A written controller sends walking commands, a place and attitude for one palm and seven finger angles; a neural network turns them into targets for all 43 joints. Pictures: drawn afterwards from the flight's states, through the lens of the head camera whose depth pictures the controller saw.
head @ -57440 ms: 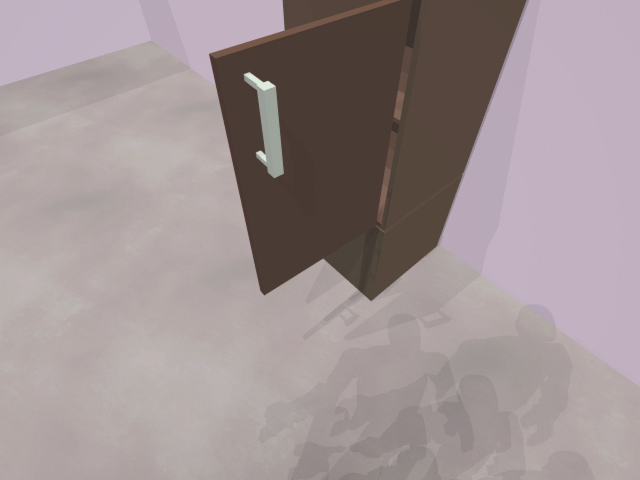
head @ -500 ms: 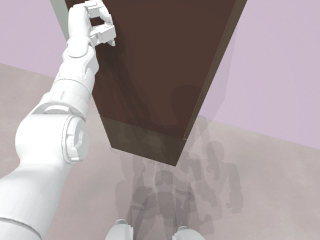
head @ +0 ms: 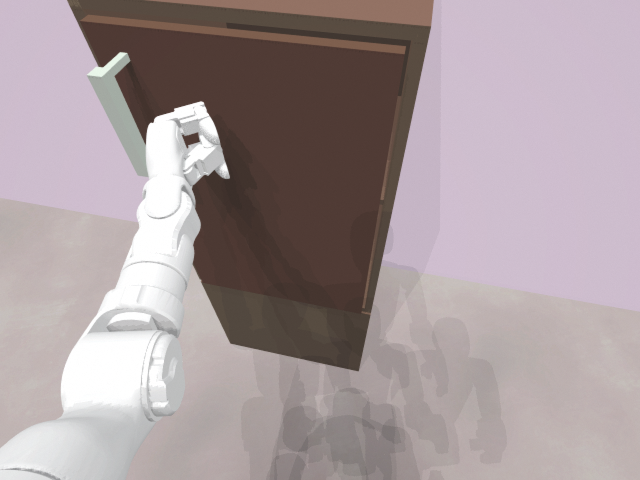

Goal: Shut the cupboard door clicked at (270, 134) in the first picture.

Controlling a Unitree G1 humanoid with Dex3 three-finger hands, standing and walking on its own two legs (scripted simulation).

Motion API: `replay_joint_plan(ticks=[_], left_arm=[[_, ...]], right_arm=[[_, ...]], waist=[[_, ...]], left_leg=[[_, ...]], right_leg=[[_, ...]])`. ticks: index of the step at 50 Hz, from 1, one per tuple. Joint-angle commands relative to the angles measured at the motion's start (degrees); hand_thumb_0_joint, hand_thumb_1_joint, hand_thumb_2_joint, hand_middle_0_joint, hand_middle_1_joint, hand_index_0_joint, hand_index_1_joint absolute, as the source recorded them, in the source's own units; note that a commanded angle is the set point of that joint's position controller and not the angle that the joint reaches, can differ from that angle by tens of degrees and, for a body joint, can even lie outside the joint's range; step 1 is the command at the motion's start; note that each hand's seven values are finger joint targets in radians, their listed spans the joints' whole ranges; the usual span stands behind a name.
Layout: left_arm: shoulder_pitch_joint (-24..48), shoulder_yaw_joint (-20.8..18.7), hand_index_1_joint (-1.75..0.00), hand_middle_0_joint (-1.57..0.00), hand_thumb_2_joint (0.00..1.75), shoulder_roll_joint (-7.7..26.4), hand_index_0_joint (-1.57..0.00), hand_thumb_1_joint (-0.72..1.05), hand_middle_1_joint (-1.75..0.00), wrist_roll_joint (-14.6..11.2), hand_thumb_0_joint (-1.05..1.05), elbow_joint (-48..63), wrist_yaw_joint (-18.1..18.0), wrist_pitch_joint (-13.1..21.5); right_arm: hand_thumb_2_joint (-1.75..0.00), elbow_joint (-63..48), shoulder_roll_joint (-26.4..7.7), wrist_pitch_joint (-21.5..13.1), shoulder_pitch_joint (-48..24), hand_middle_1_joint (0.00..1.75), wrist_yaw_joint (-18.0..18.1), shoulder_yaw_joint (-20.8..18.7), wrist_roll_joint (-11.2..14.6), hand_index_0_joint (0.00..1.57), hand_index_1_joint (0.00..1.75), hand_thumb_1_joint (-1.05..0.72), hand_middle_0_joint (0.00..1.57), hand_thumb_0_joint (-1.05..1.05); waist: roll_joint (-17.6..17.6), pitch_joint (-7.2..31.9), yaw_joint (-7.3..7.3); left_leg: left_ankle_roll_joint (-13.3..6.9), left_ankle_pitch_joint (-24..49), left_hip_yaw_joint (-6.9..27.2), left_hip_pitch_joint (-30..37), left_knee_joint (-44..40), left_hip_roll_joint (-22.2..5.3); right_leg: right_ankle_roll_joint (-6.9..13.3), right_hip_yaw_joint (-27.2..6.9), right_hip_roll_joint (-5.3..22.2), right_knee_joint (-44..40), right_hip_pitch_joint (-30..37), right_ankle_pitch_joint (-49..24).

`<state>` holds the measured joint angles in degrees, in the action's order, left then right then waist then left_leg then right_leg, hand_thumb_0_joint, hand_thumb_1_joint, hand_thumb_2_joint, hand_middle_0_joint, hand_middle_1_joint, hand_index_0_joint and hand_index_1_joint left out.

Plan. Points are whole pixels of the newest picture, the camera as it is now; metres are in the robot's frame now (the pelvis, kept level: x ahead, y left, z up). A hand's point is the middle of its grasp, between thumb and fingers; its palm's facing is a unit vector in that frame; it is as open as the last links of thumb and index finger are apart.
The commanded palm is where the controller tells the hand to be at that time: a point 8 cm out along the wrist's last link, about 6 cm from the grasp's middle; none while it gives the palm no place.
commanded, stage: pull the fist back off the door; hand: left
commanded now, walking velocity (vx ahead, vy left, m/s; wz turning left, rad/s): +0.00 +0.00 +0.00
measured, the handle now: (133, 118) +0.56 +0.21 +0.16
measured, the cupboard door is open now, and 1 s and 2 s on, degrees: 0 0 0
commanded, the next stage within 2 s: draw the hand back to the body in 0.18 s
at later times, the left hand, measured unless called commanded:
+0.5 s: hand (192, 177) +0.42 +0.11 +0.17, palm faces +0.08 -1.00 +0.00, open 3.1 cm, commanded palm +0.37 +0.17 +0.17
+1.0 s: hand (92, 286) +0.29 +0.19 +0.17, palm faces +0.23 -0.95 -0.20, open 3.1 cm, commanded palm +0.25 +0.24 +0.19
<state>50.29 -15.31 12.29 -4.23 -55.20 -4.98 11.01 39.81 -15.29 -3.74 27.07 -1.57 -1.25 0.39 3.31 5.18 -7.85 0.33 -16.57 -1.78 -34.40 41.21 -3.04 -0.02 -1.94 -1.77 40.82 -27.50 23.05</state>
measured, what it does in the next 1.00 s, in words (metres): stands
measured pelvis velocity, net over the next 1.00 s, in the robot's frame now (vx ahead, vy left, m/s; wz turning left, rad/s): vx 0.00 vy -0.01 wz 0.04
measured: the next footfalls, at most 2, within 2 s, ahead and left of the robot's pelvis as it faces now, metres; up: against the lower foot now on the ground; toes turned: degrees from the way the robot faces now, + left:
none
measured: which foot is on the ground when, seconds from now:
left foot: down 0.00-1.00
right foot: down 0.00-1.00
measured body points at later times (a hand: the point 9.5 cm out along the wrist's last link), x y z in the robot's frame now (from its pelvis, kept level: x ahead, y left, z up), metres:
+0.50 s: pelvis +0.01 -0.01 +0.01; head +0.01 -0.04 +0.46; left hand +0.41 +0.17 +0.18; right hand +0.17 -0.25 -0.09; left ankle +0.04 +0.13 -0.71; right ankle -0.03 -0.12 -0.71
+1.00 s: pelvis +0.00 -0.01 +0.02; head -0.02 -0.03 +0.47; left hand +0.27 +0.24 +0.18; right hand +0.21 -0.22 -0.06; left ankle +0.04 +0.13 -0.71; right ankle -0.03 -0.12 -0.71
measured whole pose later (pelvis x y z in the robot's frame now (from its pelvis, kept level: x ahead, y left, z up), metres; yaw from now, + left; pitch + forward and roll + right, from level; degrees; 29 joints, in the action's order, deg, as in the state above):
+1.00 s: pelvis +0.00 -0.01 +0.02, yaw +3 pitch -3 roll +0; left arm 0.2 -6.9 15.0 -5.9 2.4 -1.9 0.8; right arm 33.7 -13.2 -0.8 9.1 4.4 2.9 2.2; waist 3.3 0.6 1.4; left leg 0.7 -11.7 -0.3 -13.3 27.9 -1.1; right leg 0.4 -0.1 -0.1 28.4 -6.1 19.4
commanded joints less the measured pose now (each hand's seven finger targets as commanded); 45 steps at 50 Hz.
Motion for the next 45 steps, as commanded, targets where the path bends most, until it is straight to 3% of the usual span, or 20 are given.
replay_joint_plan(ticks=[1,3,5,8,9,11,13,15,18,22,23,24,29,35,36,40,41,43,44,45], left_arm=[[23.3,2.6,-1.50,-1.30,0.90,8.1,-1.30,0.90,-1.50,-1.1,0.00,23.3,0.2,1.6],[22.8,3.7,-1.50,-1.30,0.90,7.4,-1.30,0.90,-1.50,-1.4,0.00,27.2,0.3,0.9],[18.7,5.8,-1.50,-1.30,0.90,3.9,-1.30,0.90,-1.50,-2.0,0.00,29.7,0.6,-0.8],[19.4,7.0,-1.50,-1.30,0.90,3.2,-1.30,0.90,-1.50,-2.6,0.00,28.0,0.5,-3.3],[19.0,7.9,-1.50,-1.30,0.90,2.1,-1.30,0.90,-1.50,-2.8,0.00,27.1,0.5,-4.2],[22.5,8.4,-1.50,-1.30,0.90,1.8,-1.30,0.90,-1.50,-2.8,0.00,27.5,0.3,-4.8],[22.0,6.3,-1.50,-1.30,0.90,4.3,-1.30,0.90,-1.50,-2.7,0.00,27.3,0.1,-4.6],[22.3,8.0,-1.50,-1.30,0.90,1.9,-1.30,0.90,-1.50,-2.9,0.00,27.0,0.5,-4.5],[12.1,2.8,-1.50,-1.30,0.90,7.3,-1.30,0.90,-1.50,-2.9,0.00,26.6,1.5,-4.5],[4.5,3.6,-1.50,-1.30,0.90,6.1,-1.30,0.90,-1.50,-3.8,0.00,35.1,4.2,-5.5],[0.5,2.8,-1.50,-1.30,0.90,7.2,-1.30,0.90,-1.50,-4.2,0.00,36.4,4.7,-6.0],[-0.6,4.5,-1.50,-1.30,0.90,5.7,-1.30,0.90,-1.50,-4.8,0.00,39.2,5.5,-6.7],[-5.3,5.3,-1.50,-1.30,0.90,6.5,-1.30,0.90,-1.50,-6.5,0.00,51.5,7.8,-9.3],[-11.7,4.4,-1.50,-1.30,0.90,8.2,-1.30,0.90,-1.50,-8.3,0.00,60.4,9.8,-12.0],[-14.7,3.9,-1.47,-1.27,0.90,8.2,-1.27,0.90,-1.47,-8.8,0.00,60.2,10.2,-12.8],[-20.0,3.0,-1.35,-1.16,0.90,8.9,-1.16,0.90,-1.35,-9.7,0.00,63.5,11.6,-15.0],[-24.1,6.3,-1.32,-1.13,0.90,11.0,-1.13,0.90,-1.32,-4.1,0.00,69.2,7.5,-10.7],[-31.9,3.9,-1.26,-1.08,0.90,12.0,-1.08,0.90,-1.26,-2.8,0.00,66.0,4.1,-8.7],[-32.2,6.3,-1.23,-1.05,0.90,9.4,-1.05,0.90,-1.23,-2.6,0.00,68.6,3.7,-7.9],[-31.6,4.3,-1.20,-1.02,0.90,11.9,-1.02,0.90,-1.20,-1.9,0.00,69.2,2.9,-7.2]], right_arm=[[-0.90,-7.3,-6.8,-3.0,-3.1,0.30,1.0,-3.0,0.8,0.20,0.30,-0.90,0.20,0.00],[-0.90,-7.6,-6.8,-3.2,-4.0,0.30,1.4,-2.8,1.2,0.20,0.30,-0.90,0.20,0.00],[-0.90,-8.1,-6.3,-3.4,-6.2,0.30,1.4,-2.7,1.5,0.20,0.30,-0.90,0.20,0.00],[-0.90,-7.6,-6.4,-2.7,-7.3,0.30,2.1,-2.2,1.7,0.20,0.30,-0.90,0.20,0.00],[-0.90,-7.7,-6.1,-2.5,-8.8,0.30,2.2,-2.0,1.8,0.20,0.30,-0.90,0.20,0.00],[-0.90,-7.6,-5.8,-2.1,-9.7,0.30,2.5,-1.6,1.7,0.20,0.30,-0.90,0.20,0.00],[-0.90,-7.9,-6.1,-1.7,-10.1,0.30,2.9,-1.5,1.7,0.20,0.30,-0.90,0.20,0.00],[-0.90,-8.3,-5.5,-1.6,-11.3,0.30,2.6,-1.0,1.7,0.20,0.30,-0.90,0.20,0.00],[-0.90,-9.8,-6.1,-0.6,-12.0,0.30,2.6,-0.9,1.6,0.20,0.30,-0.90,0.20,0.00],[-0.90,-13.1,-5.4,0.3,-15.0,0.30,2.2,-0.6,2.3,0.20,0.30,-0.90,0.20,0.00],[-0.90,-13.7,-5.7,0.6,-15.4,0.30,2.4,-0.6,2.4,0.20,0.30,-0.90,0.20,0.00],[-0.90,-14.1,-5.4,0.8,-16.4,0.30,2.4,-0.5,2.6,0.20,0.30,-0.90,0.20,0.00],[-0.90,-15.1,-5.2,0.5,-19.7,0.30,3.8,-0.1,3.2,0.20,0.30,-0.90,0.20,0.00],[-0.90,-14.8,-5.0,-1.0,-22.4,0.30,5.2,0.8,3.4,0.20,0.30,-0.90,0.20,0.00],[-0.90,-14.8,-5.0,-1.2,-22.7,0.30,5.4,0.8,3.4,0.20,0.30,-0.90,0.20,0.00],[-0.90,-15.3,-5.0,-1.7,-24.2,0.30,5.6,1.3,3.6,0.20,0.30,-0.90,0.20,0.00],[-0.90,-15.5,-3.2,-1.7,-24.7,0.30,5.9,1.8,2.6,0.20,0.30,-0.90,0.20,0.00],[-0.90,-14.3,-4.1,-0.7,-24.2,0.30,6.2,1.6,1.9,0.20,0.30,-0.90,0.20,0.00],[-0.90,-14.6,-3.3,-0.3,-24.6,0.30,6.2,1.8,1.9,0.20,0.30,-0.90,0.20,0.00],[-0.90,-14.5,-3.6,-0.1,-24.7,0.30,6.3,2.0,1.7,0.20,0.30,-0.90,0.20,0.00]], waist=[[-2.1,20.4,2.99],[-2.0,20.1,2.89],[-1.6,19.6,3.38],[-7.1,14.7,2.34],[-6.5,13.0,2.44],[-5.9,13.6,2.05],[-6.7,15.7,2.53],[-5.5,16.3,2.74],[-6.7,18.6,5.81],[-5.8,18.4,7.47],[-7.6,18.0,7.87],[-7.5,16.5,7.57],[-5.4,12.7,7.74],[-3.0,11.8,7.95],[-4.5,10.8,8.34],[-3.4,8.9,8.98],[-2.3,2.4,8.92],[-6.4,1.8,9.42],[-5.5,2.0,8.65],[-5.9,2.1,8.94]], left_leg=[[-2.3,14.6,-0.3,23.0,-3.3,3.1],[-2.4,15.8,-0.4,24.5,-3.7,3.2],[-2.3,17.1,-0.4,25.9,-3.8,3.2],[-2.7,14.6,0.0,24.3,-4.6,3.4],[-2.7,12.8,-0.1,23.7,-4.8,3.6],[-2.7,12.8,0.3,24.6,-4.7,3.9],[-2.7,13.7,0.3,24.9,-4.6,4.0],[-2.5,14.5,0.5,25.5,-4.4,4.2],[-2.5,16.7,0.1,24.4,-4.8,4.4],[-2.5,18.3,-0.8,24.8,-5.6,4.4],[-2.8,18.5,-0.8,24.7,-5.9,4.3],[-2.8,18.2,-1.1,24.6,-6.4,4.3],[-3.1,16.0,-0.9,26.7,-7.8,4.2],[-2.8,13.8,0.1,29.0,-9.4,4.3],[-2.8,13.0,0.1,28.8,-9.6,4.2],[-2.5,11.7,0.6,29.0,-10.8,4.2],[-2.6,10.1,0.6,29.1,-12.8,4.3],[-2.6,9.0,0.8,29.3,-14.2,3.8],[-2.6,9.1,0.7,30.1,-15.1,3.6],[-2.6,8.6,0.7,30.8,-15.6,3.5]], right_leg=[[0.2,4.0,-2.2,-7.3,3.6,-24.9],[0.2,4.0,-2.0,-7.5,4.4,-25.9],[0.2,4.1,-1.8,-7.7,4.4,-27.5],[-0.3,4.2,-1.6,-9.0,4.2,-26.1],[-0.4,3.9,-1.4,-9.4,3.5,-24.9],[-0.2,3.7,-1.1,-9.3,3.2,-24.8],[-0.3,3.4,-0.7,-9.1,4.8,-25.7],[-0.1,3.5,-0.5,-8.5,4.6,-26.7],[0.1,3.3,-0.2,-8.0,9.3,-30.0],[0.1,3.3,0.2,-8.2,12.4,-34.3],[-0.2,3.3,0.2,-8.5,13.5,-35.0],[-0.4,3.3,0.3,-8.9,13.7,-35.5],[-0.6,3.3,0.1,-11.1,13.0,-31.8],[-0.2,3.7,0.2,-12.6,12.4,-26.3],[-0.2,3.9,0.0,-13.0,12.2,-25.1],[0.1,4.2,0.2,-13.8,12.0,-22.2],[-0.5,2.2,1.5,-17.3,9.6,-20.3],[-0.4,2.7,1.2,-18.6,10.9,-17.6],[-0.3,2.8,1.5,-18.4,12.2,-17.2],[-0.4,2.7,1.2,-19.3,11.9,-16.2]])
